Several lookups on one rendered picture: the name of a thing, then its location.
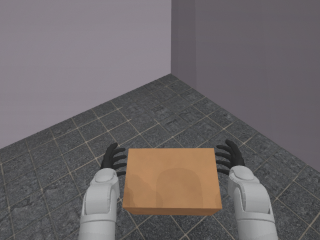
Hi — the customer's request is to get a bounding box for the left robot hand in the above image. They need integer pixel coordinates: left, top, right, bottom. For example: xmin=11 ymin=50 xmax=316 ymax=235
xmin=100 ymin=142 xmax=127 ymax=177

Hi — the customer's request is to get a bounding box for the left robot forearm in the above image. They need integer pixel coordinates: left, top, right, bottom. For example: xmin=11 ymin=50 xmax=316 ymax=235
xmin=78 ymin=168 xmax=120 ymax=240

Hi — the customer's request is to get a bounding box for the right robot hand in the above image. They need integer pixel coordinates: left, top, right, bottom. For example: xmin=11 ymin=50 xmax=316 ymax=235
xmin=215 ymin=139 xmax=245 ymax=176

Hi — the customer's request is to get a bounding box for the carton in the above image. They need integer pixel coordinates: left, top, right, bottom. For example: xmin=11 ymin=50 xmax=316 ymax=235
xmin=122 ymin=148 xmax=222 ymax=216

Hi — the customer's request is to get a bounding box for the right robot forearm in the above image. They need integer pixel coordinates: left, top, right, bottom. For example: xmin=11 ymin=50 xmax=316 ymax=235
xmin=227 ymin=165 xmax=279 ymax=240

